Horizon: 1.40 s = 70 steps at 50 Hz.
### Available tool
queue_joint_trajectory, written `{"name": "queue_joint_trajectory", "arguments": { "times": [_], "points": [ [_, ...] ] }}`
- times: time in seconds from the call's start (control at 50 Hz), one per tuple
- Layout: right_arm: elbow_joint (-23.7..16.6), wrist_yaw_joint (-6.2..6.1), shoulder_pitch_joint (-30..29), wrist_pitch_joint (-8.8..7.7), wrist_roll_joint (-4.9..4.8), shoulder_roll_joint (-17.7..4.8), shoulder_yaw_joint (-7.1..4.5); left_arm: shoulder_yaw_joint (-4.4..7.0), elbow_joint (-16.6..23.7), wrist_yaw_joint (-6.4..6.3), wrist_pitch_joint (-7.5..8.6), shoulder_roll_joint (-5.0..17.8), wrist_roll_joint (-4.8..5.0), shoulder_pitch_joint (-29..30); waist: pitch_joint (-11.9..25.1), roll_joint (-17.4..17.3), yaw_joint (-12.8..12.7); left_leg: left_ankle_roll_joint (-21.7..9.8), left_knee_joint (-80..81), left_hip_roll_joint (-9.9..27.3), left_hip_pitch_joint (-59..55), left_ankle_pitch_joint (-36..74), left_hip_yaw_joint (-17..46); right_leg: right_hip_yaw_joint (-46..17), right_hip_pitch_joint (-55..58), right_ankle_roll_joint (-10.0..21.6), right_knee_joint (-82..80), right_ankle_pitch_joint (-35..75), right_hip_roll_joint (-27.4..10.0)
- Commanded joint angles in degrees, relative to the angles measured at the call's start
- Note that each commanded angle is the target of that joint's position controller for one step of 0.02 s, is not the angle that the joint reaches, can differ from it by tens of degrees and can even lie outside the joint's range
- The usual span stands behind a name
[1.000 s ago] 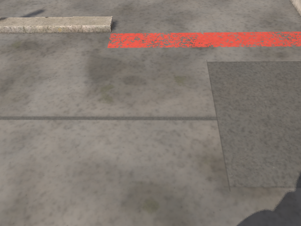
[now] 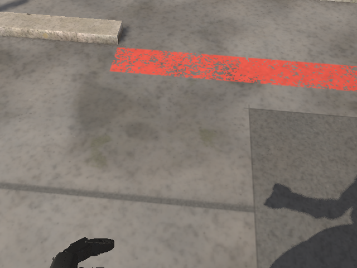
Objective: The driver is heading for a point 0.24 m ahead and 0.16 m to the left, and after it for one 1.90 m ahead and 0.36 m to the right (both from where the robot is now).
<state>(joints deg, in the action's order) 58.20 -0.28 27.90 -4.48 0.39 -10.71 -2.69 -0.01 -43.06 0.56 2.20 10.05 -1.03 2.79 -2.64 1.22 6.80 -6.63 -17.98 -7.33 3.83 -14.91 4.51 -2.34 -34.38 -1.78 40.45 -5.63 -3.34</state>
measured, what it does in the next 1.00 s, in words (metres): walks ahead: right foot, then left foot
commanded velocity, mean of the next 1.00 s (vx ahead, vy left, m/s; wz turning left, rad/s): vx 0.29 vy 0.00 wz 0.14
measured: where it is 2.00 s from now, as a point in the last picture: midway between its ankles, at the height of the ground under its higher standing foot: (177, 182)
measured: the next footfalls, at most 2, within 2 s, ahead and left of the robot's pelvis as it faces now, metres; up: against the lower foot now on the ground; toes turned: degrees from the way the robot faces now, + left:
right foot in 0.12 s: +0.23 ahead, -0.12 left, +0.00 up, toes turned +5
left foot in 0.56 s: +0.10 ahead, +0.08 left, +0.00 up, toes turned +19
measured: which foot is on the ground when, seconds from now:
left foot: down 0.00-0.12, up 0.14-0.54, down 0.56-1.00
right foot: up 0.00-0.10, down 0.12-0.54, up 0.56-1.00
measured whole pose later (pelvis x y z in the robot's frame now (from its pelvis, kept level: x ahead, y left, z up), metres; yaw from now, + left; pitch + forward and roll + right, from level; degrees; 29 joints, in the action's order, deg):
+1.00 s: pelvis +0.26 +0.00 -0.02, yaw +6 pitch +2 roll +1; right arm 52.4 -0.9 23.8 -4.7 1.5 -13.2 -2.1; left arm 3.7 -43.1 4.7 -0.6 13.8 -2.4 -8.0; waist -2.2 0.8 2.4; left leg 1.2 -14.0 1.3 -8.2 -23.5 -13.6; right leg 5.3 -33.4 4.9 39.1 -9.7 -1.6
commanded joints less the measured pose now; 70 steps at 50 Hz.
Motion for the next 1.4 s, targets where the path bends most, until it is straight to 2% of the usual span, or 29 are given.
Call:
{"name": "queue_joint_trajectory", "arguments": {
  "times": [0.02,0.06,0.1,0.12,0.14,0.16,0.18,0.22,0.32,0.4,0.48,0.54,0.56,0.58,0.6,0.62,0.66,0.7,0.84,0.94,1.0,1.04,1.06,1.08,1.1,1.14,1.18,1.24,1.4],
  "points": [
    [-2.31,-0.09,4.11,0.39,0.45,-8.32,-1.86,1.1,4.84,-0.89,1.05,4.41,0.56,3.76,1.99,-8.28,-0.83,-2.58,-5.02,11.31,-0.54,45.79,8.96,4.7,4.73,0.57,-4.25,2.23,5.76],
    [-3.93,-0.33,1.27,0.68,0.51,-8.75,-2.22,1.51,4.24,-1.31,1.87,5.64,0.42,-0.56,3.34,-9.55,-3.23,-1.35,-9.79,10.5,0.75,45.43,10.55,3.45,11.77,2.09,-8.98,1.31,6.92],
    [-6.69,-0.24,-4.26,0.24,-0.78,-9.36,-2.69,2.75,1.25,-1.92,3.32,8.95,-0.73,-12.12,7.29,-7.13,-9.36,1.19,-21.75,7.29,6.41,38.96,10.22,1.53,27.44,4.17,-18.31,11.28,4.17],
    [-10.1,-0.48,-5.42,-0.12,-2.12,-6.75,-2.02,3.84,0.46,-2.44,4.0,13.44,-2.37,-20.65,14.92,-0.75,-11.96,2.71,-35.9,4.74,16.1,16.67,7.83,-8.95,42.14,7.11,-15.06,28.97,-10.18],
    [-10.81,-1.61,4.47,0.78,-3.79,-3.5,-1.65,4.46,1.26,-1.79,3.04,16.34,-2.13,-21.17,24.98,10.68,-7.85,3.31,-51.06,-1.53,25.27,-26.74,1.63,-23.56,52.63,15.88,-10.44,50.98,-27.89],
    [-9.26,-2.0,5.05,2.2,-1.08,-9.47,-2.78,4.57,2.23,-1.65,1.85,12.83,-0.21,-18.31,24.52,6.44,-6.83,3.2,-56.08,2.82,27.61,-22.11,0.45,-27.32,45.21,18.29,-14.03,35.6,-25.87],
    [-9.22,-1.39,0.75,3.26,0.42,-9.47,-3.15,3.23,3.37,-1.83,1.35,7.73,0.13,-13.82,15.63,2.65,-5.88,4.01,-56.03,4.69,28.55,-16.88,0.09,-20.92,36.68,16.75,-17.83,23.29,-20.91],
    [-10.78,0.16,-4.27,4.68,1.66,-7.61,-3.21,2.36,3.22,-2.42,0.69,5.7,-0.15,-10.85,7.12,4.52,-4.76,5.79,-52.25,7.17,27.8,-12.25,-1.13,-10.33,26.08,13.61,-22.94,16.75,-14.53],
    [-13.15,1.7,-5.74,7.23,1.31,-6.32,-2.77,3.52,1.81,-2.29,0.75,8.75,-0.72,-12.91,7.13,5.97,-3.24,6.63,-48.96,7.25,24.49,-7.02,-3.17,-0.48,19.31,14.54,-24.87,17.03,-12.91],
    [-16.94,3.41,-12.55,8.06,1.41,-6.81,-1.85,4.57,2.25,-1.71,-0.13,11.48,-0.82,-13.48,6.53,8.06,-5.08,5.66,-37.16,9.33,21.92,-3.94,-5.29,1.38,17.04,13.3,-29.14,-9.69,-13.53],
    [-18.32,4.52,-14.24,6.9,1.46,-6.84,-0.9,5.61,1.24,-0.49,-1.04,14.25,-0.74,-16.92,6.07,6.6,-6.84,3.08,-23.52,6.55,10.94,-9.85,-8.12,0.11,13.01,11.96,-31.58,-23.75,-14.14],
    [-13.57,3.35,-4.08,4.55,1.36,-5.54,0.03,4.76,0.26,0.87,-2.27,10.76,-0.22,-16.75,3.11,0.58,-1.94,0.01,-4.04,4.42,-7.11,-6.9,-8.99,4.55,3.44,7.8,-23.06,-31.56,-8.05],
    [-12.56,2.37,0.06,3.78,2.05,-9.37,-0.62,3.31,1.43,1.58,-2.08,4.97,-0.47,-16.57,2.4,-11.91,-0.68,-1.28,6.78,17.95,-12.38,-21.6,8.89,10.75,-4.41,4.65,-4.95,-29.8,-1.97],
    [-14.5,1.22,-2.52,3.64,1.78,-17.63,-2.3,2.96,3.54,1.69,-1.93,3.63,-0.46,-15.32,-2.64,-17.96,-1.72,-5.39,14.87,30.46,-7.73,-33.77,27.09,9.64,-16.5,3.37,5.16,-26.59,4.13],
    [-14.16,-0.07,-3.75,3.37,2.17,-16.17,-2.33,4.66,4.44,1.63,-1.82,10.22,-0.59,-10.84,-7.06,-10.19,-0.94,-6.31,15.27,29.71,-0.38,-30.48,23.55,-0.02,-14.2,4.11,9.28,-19.17,1.21],
    [-14.41,-0.33,-8.13,2.73,1.85,-13.54,-1.29,5.25,3.27,2.33,-1.52,10.6,0.74,-13.41,-6.98,-10.64,-4.84,-3.91,15.21,26.03,0.59,-23.98,17.66,-3.0,-12.1,4.43,9.87,-13.89,2.23],
    [-15.63,-0.57,-12.76,1.1,0.77,-11.21,-0.78,6.13,-0.52,2.57,-1.13,11.82,-0.03,-19.17,-3.16,-9.91,-7.77,-0.75,14.63,21.48,-1.44,-9.84,6.21,-1.94,-8.24,3.55,14.52,-7.64,3.27],
    [-14.88,-0.65,-11.01,-0.18,0.57,-8.97,-0.22,6.03,-1.77,2.53,-1.33,9.95,-0.84,-20.28,-1.05,-6.37,-7.76,-0.67,13.36,20.82,-2.88,-0.81,0.71,-1.04,-7.64,3.05,18.81,-5.11,2.81],
    [-10.75,-0.48,-4.85,-1.1,1.07,-8.77,-0.73,4.89,1.01,3.46,-2.12,6.81,-1.36,-11.16,-4.49,-6.32,-4.74,-2.55,11.71,22.29,-7.12,11.51,-7.26,0.86,-13.55,1.92,12.23,0.63,0.71],
    [-8.21,-0.81,-2.59,-1.04,1.14,-10.53,-1.26,3.78,4.91,4.53,-1.92,5.74,-1.42,-4.42,-5.89,-6.72,-3.22,-1.67,7.87,23.5,-9.07,24.42,-12.59,7.6,-7.29,5.55,-0.13,-1.89,0.7],
    [-7.52,-1.03,-3.52,-0.53,1.05,-12.82,-1.63,4.22,4.92,3.84,-1.76,6.79,-1.36,-8.17,-1.64,-7.9,-5.87,-0.23,-3.49,23.13,-9.77,51.82,-16.48,12.36,4.11,9.65,-3.5,-8.51,5.71],
    [-7.59,-1.1,-4.33,0.21,0.68,-14.41,-1.89,5.75,1.01,2.77,-0.8,9.48,-1.76,-22.37,8.04,-6.02,-12.69,1.16,-25.33,21.55,-3.91,54.22,-18.52,11.86,24.07,12.72,-9.05,-8.16,10.07],
    [-9.09,-0.84,-4.02,0.07,0.6,-12.52,-1.27,7.37,-0.75,1.73,-0.45,14.51,-2.27,-30.28,14.35,-0.27,-15.8,2.74,-42.17,19.67,8.95,33.99,-18.51,-1.7,39.09,15.52,-12.37,-16.3,0.69],
    [-13.42,0.45,-3.41,-0.61,-0.41,-6.55,-0.15,8.78,0.54,1.41,-0.58,21.16,-1.17,-27.85,20.23,15.35,-11.53,6.12,-63.83,6.45,32.35,-13.57,-13.42,-37.68,53.81,24.26,-21.23,-19.43,-16.17],
    [-14.83,0.83,-10.89,-1.36,0.35,-11.25,-0.81,8.81,0.7,1.28,-1.29,20.37,0.23,-28.7,19.58,4.47,-14.96,5.33,-66.34,7.82,38.22,-10.6,-2.28,-39.3,52.62,23.95,-25.42,-13.77,-16.12],
    [-15.3,0.85,-12.57,-2.31,0.05,-9.52,-0.22,7.05,-0.62,0.39,-1.19,14.87,0.24,-23.97,6.04,-2.19,-10.28,4.7,-57.92,13.08,37.12,-2.75,-2.42,-23.89,37.23,20.23,-24.82,1.13,-12.52],
    [-14.54,0.92,-10.29,-0.5,1.96,-9.07,-0.17,5.98,0.19,0.11,-0.58,12.27,0.52,-19.29,3.38,-1.83,-6.25,5.73,-51.6,14.79,30.25,-2.58,-2.16,-15.99,27.61,17.78,-26.58,8.18,-7.19],
    [-15.12,1.38,-10.07,1.98,2.64,-8.34,-0.24,5.84,-0.06,0.42,1.0,13.01,1.14,-20.1,3.23,-0.49,-4.94,7.69,-46.41,14.24,29.45,-0.98,-3.54,-12.49,24.05,18.22,-28.48,12.22,-4.42],
    [-21.15,2.04,-27.45,2.0,2.07,-7.71,0.23,6.01,-1.36,-0.13,1.24,14.13,1.08,-27.97,-0.01,2.02,-10.69,9.64,-25.49,11.66,36.64,14.98,-4.21,-14.04,29.63,15.22,-27.85,12.12,-2.31]
  ]
}}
